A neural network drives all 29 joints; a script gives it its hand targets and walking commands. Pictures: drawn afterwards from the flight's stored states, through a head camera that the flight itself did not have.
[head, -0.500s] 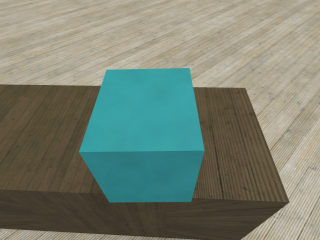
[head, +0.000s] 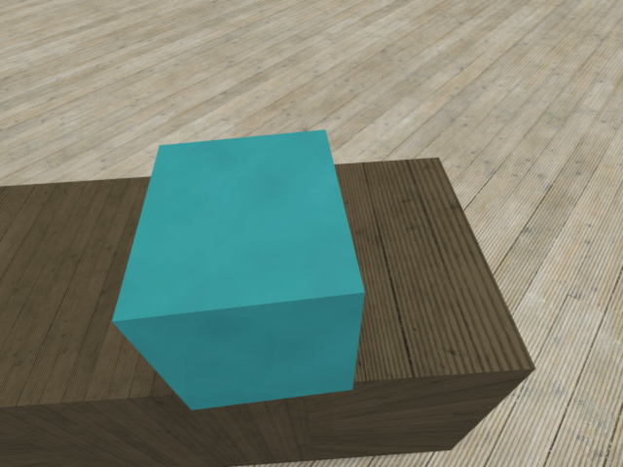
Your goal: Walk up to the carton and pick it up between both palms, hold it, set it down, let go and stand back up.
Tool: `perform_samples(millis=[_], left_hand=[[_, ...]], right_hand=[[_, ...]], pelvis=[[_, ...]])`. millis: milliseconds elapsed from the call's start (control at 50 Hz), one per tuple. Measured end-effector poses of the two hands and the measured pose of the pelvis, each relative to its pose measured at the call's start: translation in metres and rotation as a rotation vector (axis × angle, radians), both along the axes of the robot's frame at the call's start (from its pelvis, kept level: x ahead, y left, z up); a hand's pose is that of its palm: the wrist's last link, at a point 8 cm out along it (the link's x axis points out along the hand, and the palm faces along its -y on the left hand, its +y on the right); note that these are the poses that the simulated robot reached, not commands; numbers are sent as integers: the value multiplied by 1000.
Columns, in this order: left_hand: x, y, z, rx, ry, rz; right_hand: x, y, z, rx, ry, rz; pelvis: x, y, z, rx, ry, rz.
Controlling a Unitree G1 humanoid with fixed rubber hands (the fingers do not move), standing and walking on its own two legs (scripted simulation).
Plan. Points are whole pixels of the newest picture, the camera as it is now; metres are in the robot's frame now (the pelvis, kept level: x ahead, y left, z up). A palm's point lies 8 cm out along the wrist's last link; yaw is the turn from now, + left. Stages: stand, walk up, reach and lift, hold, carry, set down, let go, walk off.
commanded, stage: walk up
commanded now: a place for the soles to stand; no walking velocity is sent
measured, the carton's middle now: (258, 270) +0.43 +0.11 -0.02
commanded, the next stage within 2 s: stand in 0.06 s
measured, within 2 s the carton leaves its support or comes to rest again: neither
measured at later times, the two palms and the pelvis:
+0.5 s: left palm out of the picture +0.03 +0.27 -0.12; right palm out of the picture +0.02 -0.25 -0.14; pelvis +0.00 +0.01 +0.00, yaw +0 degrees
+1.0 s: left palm out of the picture +0.14 +0.28 -0.10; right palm out of the picture +0.15 -0.24 -0.12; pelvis -0.01 -0.01 -0.02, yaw +6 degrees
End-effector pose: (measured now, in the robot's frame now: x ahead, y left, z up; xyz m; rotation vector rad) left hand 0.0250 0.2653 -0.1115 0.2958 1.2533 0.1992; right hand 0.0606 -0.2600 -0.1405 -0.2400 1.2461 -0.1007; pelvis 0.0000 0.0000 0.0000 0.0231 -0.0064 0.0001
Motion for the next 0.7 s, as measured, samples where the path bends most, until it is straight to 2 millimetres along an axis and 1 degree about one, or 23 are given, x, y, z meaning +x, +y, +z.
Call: perform_samples(millis=[100,220,320,480,500,540,580,600,660,700], left_hand=[[10,-1,-3,-21,-10,-16],[18,-6,-6,-40,-19,-31],[15,-6,-7,-42,0,-30],[6,2,-8,-29,34,-23],[8,4,-10,-35,57,2],[22,10,-20,-28,120,33],[49,14,-27,-24,134,35],[66,15,-27,-22,117,27],[115,11,-12,-10,10,-21],[135,6,1,-6,-51,-51]], right_hand=[[-17,4,6,-6,22,-16],[-32,6,5,-5,55,-38],[-40,7,4,-4,78,-44],[-46,9,4,-11,94,-57],[-43,8,2,-5,86,-60],[-25,6,-6,8,57,-43],[7,2,-11,10,-6,-26],[26,1,-11,8,-51,-21],[77,3,0,12,-195,-20],[100,6,11,27,-265,-27]], pelvis=[[2,1,4,2,-5,-4],[4,3,5,4,-12,-3],[3,5,5,2,-12,-6],[4,7,5,0,-15,-12],[2,8,3,-4,-2,6],[-9,8,-7,-9,3,43],[-19,8,-18,-10,1,62],[-22,8,-22,-12,1,68],[-27,9,-29,-25,-7,78],[-25,9,-29,-33,-20,80]])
